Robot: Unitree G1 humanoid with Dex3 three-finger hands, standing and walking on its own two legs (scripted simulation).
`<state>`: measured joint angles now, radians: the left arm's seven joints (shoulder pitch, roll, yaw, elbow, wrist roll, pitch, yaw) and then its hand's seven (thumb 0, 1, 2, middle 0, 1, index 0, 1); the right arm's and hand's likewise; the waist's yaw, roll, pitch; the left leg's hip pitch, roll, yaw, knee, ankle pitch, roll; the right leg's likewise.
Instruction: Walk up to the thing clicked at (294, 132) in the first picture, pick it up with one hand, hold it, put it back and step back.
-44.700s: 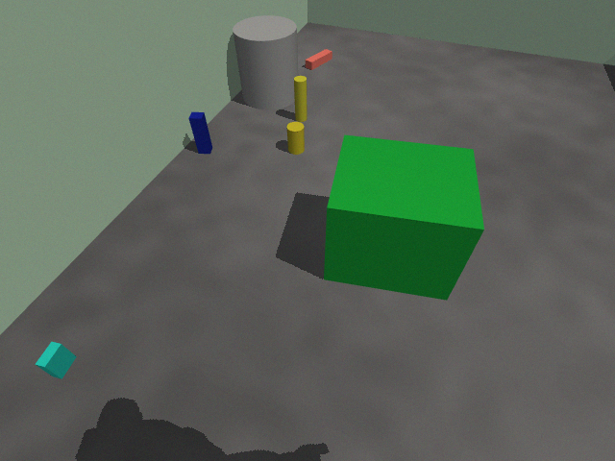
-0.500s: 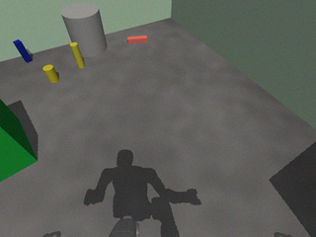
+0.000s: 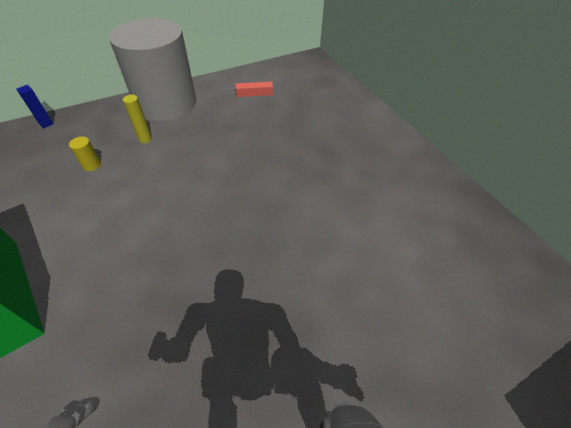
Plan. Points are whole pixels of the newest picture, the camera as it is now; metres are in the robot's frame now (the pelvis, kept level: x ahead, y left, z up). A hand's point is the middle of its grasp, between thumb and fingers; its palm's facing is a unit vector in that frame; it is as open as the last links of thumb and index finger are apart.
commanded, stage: walk up
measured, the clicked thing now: (85, 154) +1.41 +0.94 -0.69
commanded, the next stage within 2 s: none
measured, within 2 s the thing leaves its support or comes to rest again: neither
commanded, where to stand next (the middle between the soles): +0.25 -0.03 m, yaw +28 degrees
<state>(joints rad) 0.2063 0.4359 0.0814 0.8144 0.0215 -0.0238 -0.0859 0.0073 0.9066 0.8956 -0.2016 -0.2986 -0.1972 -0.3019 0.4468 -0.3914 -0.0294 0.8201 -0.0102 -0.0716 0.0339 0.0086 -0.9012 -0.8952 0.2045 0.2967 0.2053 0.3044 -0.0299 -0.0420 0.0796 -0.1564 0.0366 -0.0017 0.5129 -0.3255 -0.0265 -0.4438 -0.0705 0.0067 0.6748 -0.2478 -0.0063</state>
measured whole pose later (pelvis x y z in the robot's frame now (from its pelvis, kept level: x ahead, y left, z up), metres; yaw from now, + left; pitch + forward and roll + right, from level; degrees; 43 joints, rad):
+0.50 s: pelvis +0.15 -0.06 -0.01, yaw +14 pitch -1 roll -1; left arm 0.36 0.42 0.06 0.79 0.02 -0.03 -0.04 0.01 0.90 0.90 -0.20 -0.30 -0.20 -0.30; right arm 0.30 -0.41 -0.05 0.80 -0.02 -0.04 0.04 0.01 -0.91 -0.90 0.20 0.30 0.20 0.30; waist 0.07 -0.03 0.11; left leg -0.40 0.04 0.08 0.62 -0.18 0.04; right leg -0.14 -0.02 -0.27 0.60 -0.44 -0.06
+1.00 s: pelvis +0.19 -0.11 -0.02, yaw +25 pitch -3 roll +0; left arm 0.28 0.40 0.05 0.86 0.03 -0.04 0.04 0.00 0.90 0.89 -0.21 -0.30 -0.20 -0.30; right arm 0.20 -0.47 -0.09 0.77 -0.03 0.08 0.04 0.01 -0.91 -0.90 0.20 0.30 0.20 0.30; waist 0.03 0.11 0.12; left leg -0.58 -0.06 -0.12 1.26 -0.42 0.01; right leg -0.40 -0.12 -0.09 0.74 -0.29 0.01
